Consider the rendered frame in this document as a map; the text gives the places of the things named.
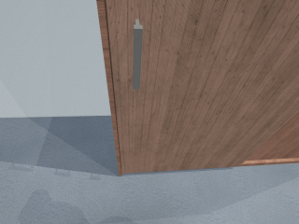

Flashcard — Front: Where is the handle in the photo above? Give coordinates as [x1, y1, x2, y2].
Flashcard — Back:
[133, 19, 143, 90]

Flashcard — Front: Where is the wardrobe door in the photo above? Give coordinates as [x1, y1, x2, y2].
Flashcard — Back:
[106, 0, 299, 174]
[247, 112, 299, 161]

